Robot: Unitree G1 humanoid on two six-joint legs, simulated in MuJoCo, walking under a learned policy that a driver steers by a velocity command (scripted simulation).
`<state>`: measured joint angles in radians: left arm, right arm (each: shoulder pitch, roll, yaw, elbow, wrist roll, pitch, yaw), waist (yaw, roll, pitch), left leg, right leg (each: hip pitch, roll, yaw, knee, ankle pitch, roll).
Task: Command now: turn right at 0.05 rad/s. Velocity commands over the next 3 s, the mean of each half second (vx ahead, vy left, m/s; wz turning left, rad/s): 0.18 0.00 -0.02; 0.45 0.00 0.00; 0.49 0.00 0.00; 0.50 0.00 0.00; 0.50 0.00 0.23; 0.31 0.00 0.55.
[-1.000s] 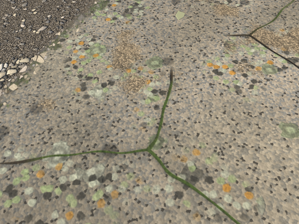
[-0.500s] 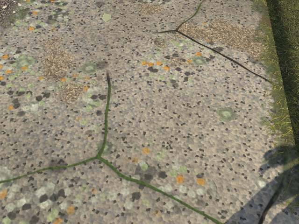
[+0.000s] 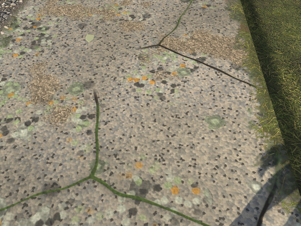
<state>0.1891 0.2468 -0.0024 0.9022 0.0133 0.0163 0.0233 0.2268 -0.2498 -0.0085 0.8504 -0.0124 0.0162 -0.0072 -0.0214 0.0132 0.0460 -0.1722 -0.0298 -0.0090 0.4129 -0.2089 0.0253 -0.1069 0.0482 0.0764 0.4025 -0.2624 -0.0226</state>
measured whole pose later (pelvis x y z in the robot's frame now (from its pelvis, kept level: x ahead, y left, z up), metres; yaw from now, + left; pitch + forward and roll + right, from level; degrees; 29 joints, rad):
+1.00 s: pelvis +0.33 +0.02 -0.02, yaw +1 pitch +0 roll -1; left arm 0.08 0.23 0.04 0.93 0.02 -0.07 -0.01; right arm 0.42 -0.19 -0.01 1.07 -0.01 -0.07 0.00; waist -0.03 0.01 0.08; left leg -0.16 -0.03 0.00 1.10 -0.41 0.09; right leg -0.40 0.07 -0.13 0.57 -0.18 -0.13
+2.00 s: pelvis +0.88 +0.05 -0.01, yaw +0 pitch +1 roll +1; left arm -0.01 0.18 0.02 0.88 0.02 -0.05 -0.02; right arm 0.48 -0.18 -0.03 1.09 -0.03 -0.09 -0.01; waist -0.07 -0.01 0.06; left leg 0.13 -0.06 0.07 0.24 -0.38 0.05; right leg -0.49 -0.02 -0.09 0.55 -0.12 -0.09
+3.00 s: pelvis +1.35 +0.09 +0.00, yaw +27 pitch +1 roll +0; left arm 0.08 0.25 0.03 0.77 0.02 0.00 0.02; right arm 0.32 -0.26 -0.08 0.88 -0.01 -0.01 -0.02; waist -0.06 -0.04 0.08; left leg -0.15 -0.17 -0.12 0.40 -0.25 0.12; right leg -0.62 -0.05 0.05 0.85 -0.19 0.05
